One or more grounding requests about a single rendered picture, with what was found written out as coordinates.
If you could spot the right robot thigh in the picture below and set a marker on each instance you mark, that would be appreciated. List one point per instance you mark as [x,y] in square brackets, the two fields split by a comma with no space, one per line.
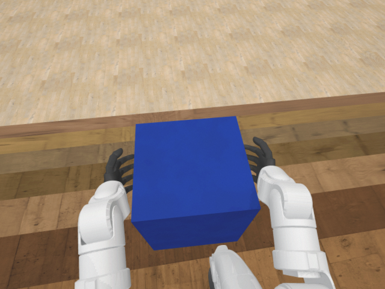
[229,269]

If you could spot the right robot shin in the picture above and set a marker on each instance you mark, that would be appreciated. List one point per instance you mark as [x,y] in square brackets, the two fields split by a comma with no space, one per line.
[222,247]

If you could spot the carton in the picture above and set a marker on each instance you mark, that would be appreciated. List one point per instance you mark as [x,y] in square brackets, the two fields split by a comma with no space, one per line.
[192,183]

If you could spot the left robot forearm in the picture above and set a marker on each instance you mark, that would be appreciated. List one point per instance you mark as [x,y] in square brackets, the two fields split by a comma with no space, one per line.
[101,239]

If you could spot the right robot forearm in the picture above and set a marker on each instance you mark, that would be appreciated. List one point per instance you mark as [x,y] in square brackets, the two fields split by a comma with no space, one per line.
[297,251]

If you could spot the left robot hand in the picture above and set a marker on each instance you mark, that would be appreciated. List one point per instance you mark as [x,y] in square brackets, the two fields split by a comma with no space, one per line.
[113,173]

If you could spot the right robot hand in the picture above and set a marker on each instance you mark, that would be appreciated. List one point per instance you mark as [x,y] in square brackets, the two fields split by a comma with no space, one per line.
[265,157]

